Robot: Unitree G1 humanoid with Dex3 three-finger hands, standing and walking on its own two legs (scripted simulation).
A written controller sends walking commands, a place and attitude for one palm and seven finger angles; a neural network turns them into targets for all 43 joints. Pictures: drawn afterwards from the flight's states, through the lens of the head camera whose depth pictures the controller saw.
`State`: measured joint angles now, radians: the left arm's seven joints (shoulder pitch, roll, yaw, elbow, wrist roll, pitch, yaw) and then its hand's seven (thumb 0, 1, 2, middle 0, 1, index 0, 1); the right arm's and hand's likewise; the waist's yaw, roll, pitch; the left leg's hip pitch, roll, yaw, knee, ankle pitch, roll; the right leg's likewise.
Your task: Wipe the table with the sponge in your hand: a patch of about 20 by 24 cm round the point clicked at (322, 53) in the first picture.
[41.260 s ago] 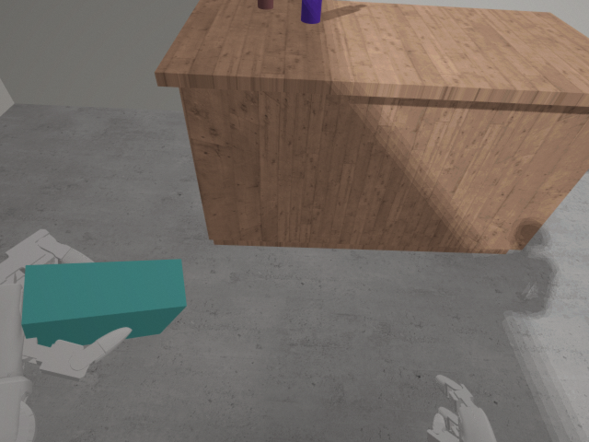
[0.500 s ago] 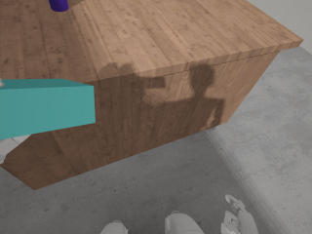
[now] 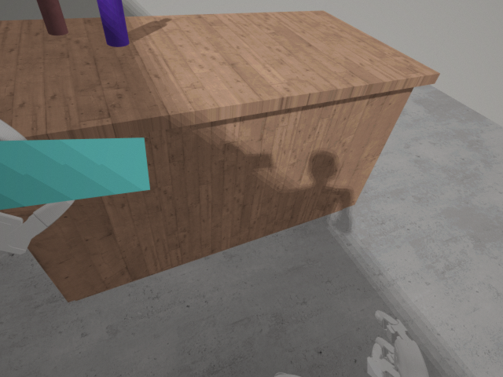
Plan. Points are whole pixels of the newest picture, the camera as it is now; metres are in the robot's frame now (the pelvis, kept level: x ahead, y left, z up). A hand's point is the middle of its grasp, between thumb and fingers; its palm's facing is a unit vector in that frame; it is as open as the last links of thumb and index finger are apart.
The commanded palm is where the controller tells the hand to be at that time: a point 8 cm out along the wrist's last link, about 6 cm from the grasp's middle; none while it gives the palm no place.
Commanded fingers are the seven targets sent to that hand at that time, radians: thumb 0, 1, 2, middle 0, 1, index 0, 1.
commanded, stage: stop stepping back and stand still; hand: left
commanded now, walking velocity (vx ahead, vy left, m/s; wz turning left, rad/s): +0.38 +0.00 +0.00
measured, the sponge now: (83, 169) +0.25 +0.21 +0.26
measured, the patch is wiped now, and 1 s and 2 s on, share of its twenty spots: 0.95 0.95 0.95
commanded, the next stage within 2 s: stand and wait in 0.44 s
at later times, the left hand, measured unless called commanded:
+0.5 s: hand (74, 169) +0.22 +0.19 +0.29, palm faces +0.49 -0.79 -0.37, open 9.4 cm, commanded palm +0.16 +0.25 +0.30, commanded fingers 0.00 0.10 1.30 -1.20 -1.60 -1.20 -1.60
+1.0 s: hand (51, 147) +0.25 +0.23 +0.28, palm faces +0.50 -0.77 -0.41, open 9.4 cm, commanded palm +0.19 +0.28 +0.30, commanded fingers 0.00 0.10 1.30 -1.20 -1.60 -1.20 -1.60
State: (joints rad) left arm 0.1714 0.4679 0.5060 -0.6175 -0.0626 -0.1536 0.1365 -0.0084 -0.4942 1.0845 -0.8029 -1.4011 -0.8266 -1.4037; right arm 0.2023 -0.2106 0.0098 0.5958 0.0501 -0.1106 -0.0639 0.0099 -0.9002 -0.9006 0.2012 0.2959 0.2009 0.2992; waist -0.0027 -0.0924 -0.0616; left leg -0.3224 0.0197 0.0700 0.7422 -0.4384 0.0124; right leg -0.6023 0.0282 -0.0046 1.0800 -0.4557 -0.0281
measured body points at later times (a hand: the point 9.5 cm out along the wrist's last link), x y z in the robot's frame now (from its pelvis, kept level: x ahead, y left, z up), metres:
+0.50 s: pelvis +0.01 -0.03 +0.02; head +0.01 -0.03 +0.47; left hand +0.18 +0.23 +0.31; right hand +0.18 -0.30 -0.06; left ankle +0.04 +0.11 -0.71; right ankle +0.06 -0.14 -0.71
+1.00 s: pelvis +0.04 -0.01 +0.03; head +0.07 +0.01 +0.48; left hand +0.22 +0.27 +0.30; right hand +0.25 -0.21 -0.05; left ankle +0.04 +0.12 -0.71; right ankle +0.06 -0.14 -0.71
